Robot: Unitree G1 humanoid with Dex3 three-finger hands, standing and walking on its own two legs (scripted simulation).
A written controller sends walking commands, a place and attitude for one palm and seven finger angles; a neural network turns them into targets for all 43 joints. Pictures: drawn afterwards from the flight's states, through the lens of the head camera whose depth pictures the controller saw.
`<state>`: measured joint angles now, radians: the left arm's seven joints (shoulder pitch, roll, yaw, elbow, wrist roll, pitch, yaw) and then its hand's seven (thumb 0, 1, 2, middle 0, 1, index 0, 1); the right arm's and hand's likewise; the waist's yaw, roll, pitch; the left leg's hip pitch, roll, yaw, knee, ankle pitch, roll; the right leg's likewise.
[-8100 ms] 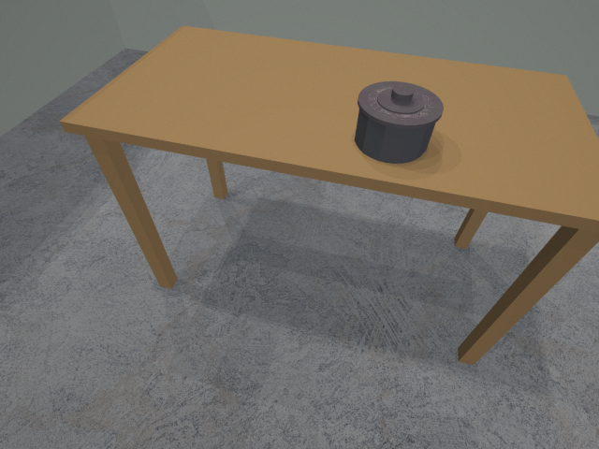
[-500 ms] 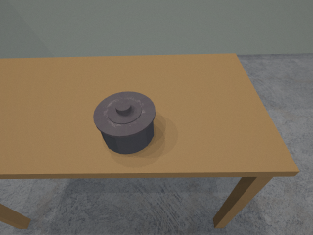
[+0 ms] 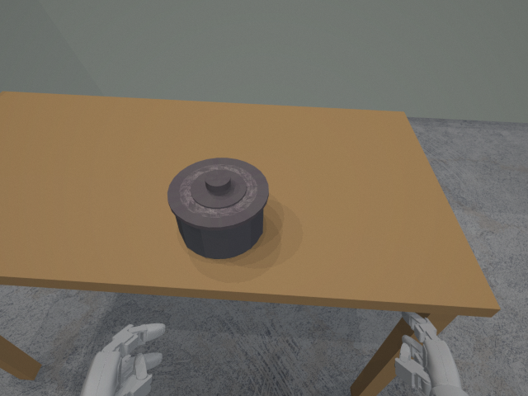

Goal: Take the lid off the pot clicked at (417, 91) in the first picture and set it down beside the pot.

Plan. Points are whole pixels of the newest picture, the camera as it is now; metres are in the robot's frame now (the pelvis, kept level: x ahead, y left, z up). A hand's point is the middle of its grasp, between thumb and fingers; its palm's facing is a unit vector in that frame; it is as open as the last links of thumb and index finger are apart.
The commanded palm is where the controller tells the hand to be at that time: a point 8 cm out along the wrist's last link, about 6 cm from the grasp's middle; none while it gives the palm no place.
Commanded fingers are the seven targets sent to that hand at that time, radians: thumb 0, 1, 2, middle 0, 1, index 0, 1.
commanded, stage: lift the closed hand beside the body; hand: left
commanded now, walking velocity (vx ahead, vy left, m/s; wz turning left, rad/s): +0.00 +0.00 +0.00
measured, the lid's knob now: (217, 181) +0.43 +0.11 +0.11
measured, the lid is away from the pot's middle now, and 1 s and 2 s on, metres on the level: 0.00 0.00 0.00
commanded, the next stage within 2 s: raise the hand higher, near the body in 0.30 s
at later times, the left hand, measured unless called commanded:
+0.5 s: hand (91, 368) +0.15 +0.23 +0.05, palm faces +0.29 -0.87 -0.40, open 3.1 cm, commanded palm +0.09 +0.27 +0.07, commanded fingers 0.00 0.90 0.90 -1.30 -1.50 -1.30 -1.50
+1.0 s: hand (73, 329) +0.17 +0.24 +0.10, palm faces +0.31 -0.85 -0.43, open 3.1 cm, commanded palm +0.12 +0.27 +0.13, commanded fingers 0.00 0.90 0.90 -1.30 -1.50 -1.30 -1.50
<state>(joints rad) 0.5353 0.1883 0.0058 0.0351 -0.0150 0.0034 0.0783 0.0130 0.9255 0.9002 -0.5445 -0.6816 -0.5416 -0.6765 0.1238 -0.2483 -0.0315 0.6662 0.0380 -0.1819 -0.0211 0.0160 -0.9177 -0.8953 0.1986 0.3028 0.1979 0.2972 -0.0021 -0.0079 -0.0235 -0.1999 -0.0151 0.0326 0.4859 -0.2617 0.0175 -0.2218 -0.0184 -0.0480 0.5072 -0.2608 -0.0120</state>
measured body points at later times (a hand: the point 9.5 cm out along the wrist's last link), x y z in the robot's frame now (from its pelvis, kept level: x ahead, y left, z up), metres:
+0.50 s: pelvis +0.02 -0.01 +0.00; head +0.01 -0.03 +0.45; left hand +0.13 +0.27 +0.07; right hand +0.22 -0.21 -0.08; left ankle +0.00 +0.11 -0.74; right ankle +0.01 -0.11 -0.74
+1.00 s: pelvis +0.02 +0.00 +0.00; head +0.01 -0.01 +0.45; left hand +0.15 +0.28 +0.13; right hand +0.23 -0.20 -0.07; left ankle +0.00 +0.11 -0.74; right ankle +0.01 -0.11 -0.74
